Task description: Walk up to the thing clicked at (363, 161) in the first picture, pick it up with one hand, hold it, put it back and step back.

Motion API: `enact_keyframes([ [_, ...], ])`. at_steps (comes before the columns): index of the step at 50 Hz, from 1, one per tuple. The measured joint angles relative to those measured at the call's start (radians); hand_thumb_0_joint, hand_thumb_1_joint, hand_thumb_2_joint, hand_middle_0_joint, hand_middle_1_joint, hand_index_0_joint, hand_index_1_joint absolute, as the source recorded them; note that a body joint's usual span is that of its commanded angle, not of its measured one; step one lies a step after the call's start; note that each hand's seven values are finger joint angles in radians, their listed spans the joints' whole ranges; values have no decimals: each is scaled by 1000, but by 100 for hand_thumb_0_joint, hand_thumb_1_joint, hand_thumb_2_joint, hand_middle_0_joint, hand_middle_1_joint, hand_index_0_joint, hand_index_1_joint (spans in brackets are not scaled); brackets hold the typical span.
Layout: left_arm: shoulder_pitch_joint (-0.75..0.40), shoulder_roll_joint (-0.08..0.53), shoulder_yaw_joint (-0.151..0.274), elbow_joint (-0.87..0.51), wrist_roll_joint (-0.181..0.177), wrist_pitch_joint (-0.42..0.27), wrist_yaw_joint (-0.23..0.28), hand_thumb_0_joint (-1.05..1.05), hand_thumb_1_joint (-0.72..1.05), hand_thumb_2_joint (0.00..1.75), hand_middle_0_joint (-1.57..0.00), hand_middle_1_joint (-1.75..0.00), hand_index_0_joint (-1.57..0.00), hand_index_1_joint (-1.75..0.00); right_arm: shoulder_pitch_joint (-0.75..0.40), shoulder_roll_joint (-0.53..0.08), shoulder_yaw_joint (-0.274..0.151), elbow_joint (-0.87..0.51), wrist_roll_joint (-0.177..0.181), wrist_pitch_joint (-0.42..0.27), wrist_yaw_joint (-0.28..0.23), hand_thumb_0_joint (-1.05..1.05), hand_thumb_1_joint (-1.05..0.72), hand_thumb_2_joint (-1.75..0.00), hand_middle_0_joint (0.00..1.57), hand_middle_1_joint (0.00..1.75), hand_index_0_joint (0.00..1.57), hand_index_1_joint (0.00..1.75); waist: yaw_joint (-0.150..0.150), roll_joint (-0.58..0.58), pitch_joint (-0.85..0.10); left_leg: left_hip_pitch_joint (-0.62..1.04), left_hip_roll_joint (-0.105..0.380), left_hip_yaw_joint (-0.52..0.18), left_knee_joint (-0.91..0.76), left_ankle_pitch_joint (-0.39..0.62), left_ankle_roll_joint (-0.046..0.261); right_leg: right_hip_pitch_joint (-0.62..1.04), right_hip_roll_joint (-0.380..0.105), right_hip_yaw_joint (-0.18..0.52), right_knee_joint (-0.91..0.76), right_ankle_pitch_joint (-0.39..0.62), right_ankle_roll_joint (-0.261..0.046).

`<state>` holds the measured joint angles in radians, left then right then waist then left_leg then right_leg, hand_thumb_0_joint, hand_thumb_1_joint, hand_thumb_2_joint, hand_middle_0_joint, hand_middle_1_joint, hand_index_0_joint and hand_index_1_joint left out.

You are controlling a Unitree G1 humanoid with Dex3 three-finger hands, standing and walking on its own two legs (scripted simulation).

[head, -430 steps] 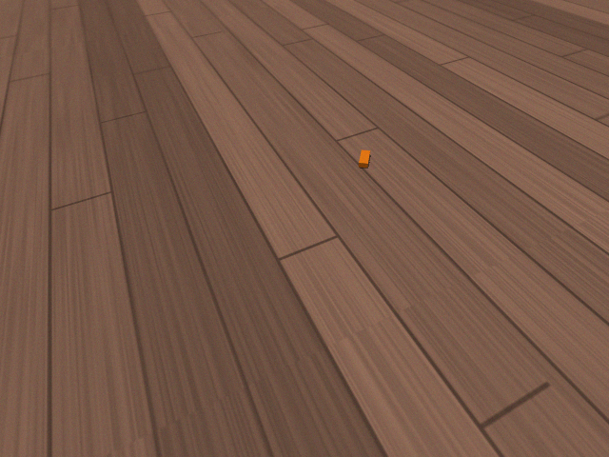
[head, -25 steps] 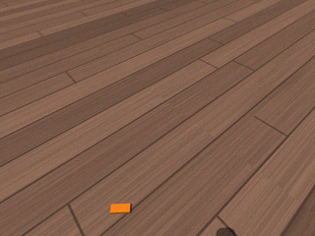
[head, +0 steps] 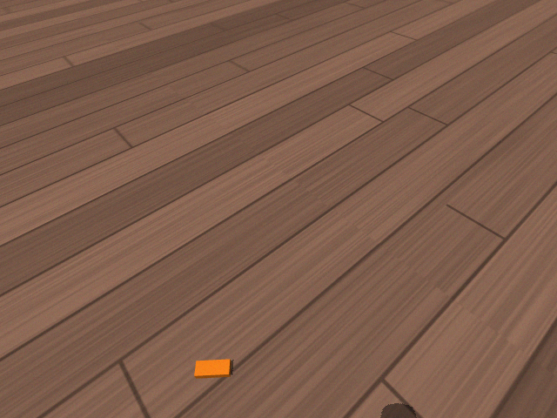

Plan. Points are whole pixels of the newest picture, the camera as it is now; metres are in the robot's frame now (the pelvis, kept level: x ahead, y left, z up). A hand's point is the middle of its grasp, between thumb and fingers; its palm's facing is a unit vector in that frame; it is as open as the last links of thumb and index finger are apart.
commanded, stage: stand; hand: left
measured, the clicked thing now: (213, 368) +0.44 +0.30 -0.77
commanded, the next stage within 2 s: walk up in 0.82 s
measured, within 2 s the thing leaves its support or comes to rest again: neither
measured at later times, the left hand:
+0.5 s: hand out of the picture +0.08 +0.26 -0.15, palm faces -0.02 -0.94 -0.35, open 7.4 cm
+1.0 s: hand out of the picture +0.08 +0.28 -0.15, palm faces +0.01 -0.93 -0.38, open 7.4 cm
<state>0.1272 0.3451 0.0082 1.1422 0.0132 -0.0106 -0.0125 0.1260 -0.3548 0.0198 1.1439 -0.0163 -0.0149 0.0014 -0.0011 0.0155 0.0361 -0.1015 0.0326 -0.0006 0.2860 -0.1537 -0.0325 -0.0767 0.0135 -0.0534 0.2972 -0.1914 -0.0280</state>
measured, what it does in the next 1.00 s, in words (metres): stands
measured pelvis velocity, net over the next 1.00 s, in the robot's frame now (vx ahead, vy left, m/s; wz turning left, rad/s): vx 0.01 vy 0.02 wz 0.00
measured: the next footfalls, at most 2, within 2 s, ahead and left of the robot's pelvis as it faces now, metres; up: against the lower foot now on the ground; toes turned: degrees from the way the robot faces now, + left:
none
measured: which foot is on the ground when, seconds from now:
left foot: down 0.00-1.00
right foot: down 0.00-1.00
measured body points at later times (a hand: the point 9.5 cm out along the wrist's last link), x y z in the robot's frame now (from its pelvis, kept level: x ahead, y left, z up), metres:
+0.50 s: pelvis +0.01 +0.00 +0.00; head +0.02 -0.01 +0.45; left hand +0.08 +0.30 -0.13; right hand +0.08 -0.30 -0.14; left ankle +0.00 +0.14 -0.75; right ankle -0.02 -0.10 -0.75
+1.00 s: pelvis +0.01 +0.02 +0.00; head +0.02 +0.01 +0.44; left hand +0.08 +0.33 -0.13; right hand +0.08 -0.29 -0.14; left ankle +0.00 +0.14 -0.75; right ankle -0.02 -0.10 -0.75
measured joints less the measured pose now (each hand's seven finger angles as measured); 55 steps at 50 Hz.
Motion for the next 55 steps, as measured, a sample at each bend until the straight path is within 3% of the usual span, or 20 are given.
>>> enact_keyframes([
  [41, -11, 2, -1, -7, 0, -3, 5, 1, 90, 90, -20, -30, -20, -30, -16, 1, 0, -12, 2, 2, -2, 1, -90, -90, 20, 30, 20, 30, 0, -5, 6, 8, -1, 7, -1, -13, 3, 9, -2, 7, -6, -8, 4],
  [48, 5, -6, 27, -35, 12, -18, 12, 1, 90, 90, -20, -30, -20, -30, 2, -21, -37, -34, -10, 37, 7, 1, -90, -90, 20, 30, 20, 30, 12, 20, 18, -24, -5, 3, 91, -63, 16, 0, -6, 4, 37, -33, 9],
  [55, 14, 23, 39, -61, 15, -4, 18, 1, 90, 90, -20, -30, -20, -30, 20, -17, -56, -57, -17, 42, 17, 1, -90, -90, 20, 30, 20, 30, 16, -2, 20, -31, -43, 12, 124, -88, 45, -21, -46, 12, 104, -76, 39],
])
